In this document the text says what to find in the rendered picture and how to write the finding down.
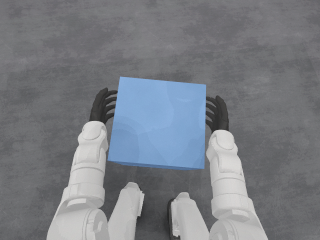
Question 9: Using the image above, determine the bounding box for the right robot hand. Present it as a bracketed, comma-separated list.
[205, 95, 229, 134]

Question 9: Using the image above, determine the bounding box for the carton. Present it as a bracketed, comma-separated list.
[107, 76, 206, 171]

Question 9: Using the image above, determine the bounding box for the right robot upper arm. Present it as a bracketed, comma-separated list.
[208, 218, 268, 240]

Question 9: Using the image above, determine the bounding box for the robot left forearm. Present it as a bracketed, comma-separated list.
[46, 121, 109, 240]

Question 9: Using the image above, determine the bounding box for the robot right forearm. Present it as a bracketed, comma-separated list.
[206, 129, 266, 235]

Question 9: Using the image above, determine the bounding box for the robot right shin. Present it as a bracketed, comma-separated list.
[172, 192, 196, 236]

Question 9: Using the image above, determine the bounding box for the left robot hand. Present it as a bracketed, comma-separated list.
[89, 87, 118, 126]

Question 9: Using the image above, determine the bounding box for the left robot upper arm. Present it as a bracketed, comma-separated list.
[47, 207, 110, 240]

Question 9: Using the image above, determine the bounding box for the robot left thigh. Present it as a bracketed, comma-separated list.
[107, 187, 145, 240]

